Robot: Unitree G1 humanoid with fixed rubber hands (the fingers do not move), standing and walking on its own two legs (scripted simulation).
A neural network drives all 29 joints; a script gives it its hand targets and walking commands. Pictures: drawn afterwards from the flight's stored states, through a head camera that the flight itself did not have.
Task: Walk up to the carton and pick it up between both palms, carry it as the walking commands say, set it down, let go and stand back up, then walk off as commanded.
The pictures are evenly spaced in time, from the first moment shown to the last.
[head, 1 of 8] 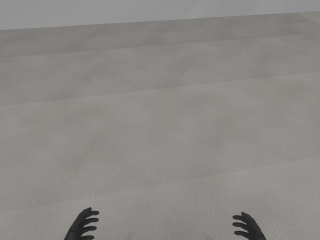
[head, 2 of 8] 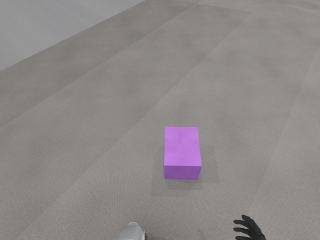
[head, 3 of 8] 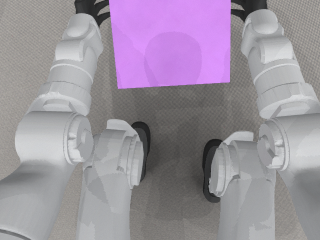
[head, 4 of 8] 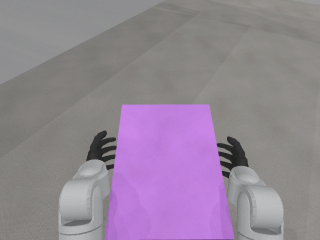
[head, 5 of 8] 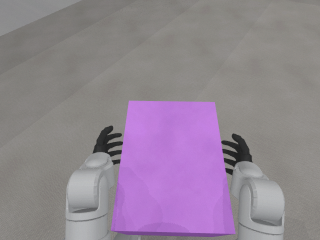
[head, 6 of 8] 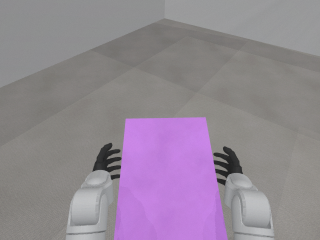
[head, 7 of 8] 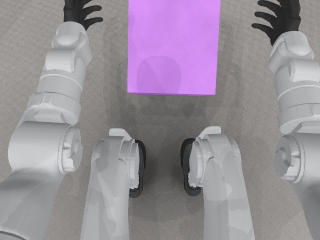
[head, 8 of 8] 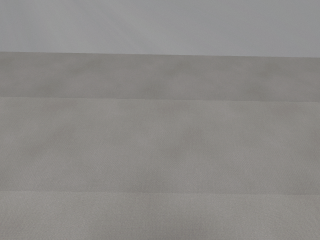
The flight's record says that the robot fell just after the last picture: no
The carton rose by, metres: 0.71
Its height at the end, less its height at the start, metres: +0.00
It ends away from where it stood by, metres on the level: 2.07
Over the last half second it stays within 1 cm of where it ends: yes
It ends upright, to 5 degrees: yes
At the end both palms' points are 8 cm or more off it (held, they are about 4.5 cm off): yes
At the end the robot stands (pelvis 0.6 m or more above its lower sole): yes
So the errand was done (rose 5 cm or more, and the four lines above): yes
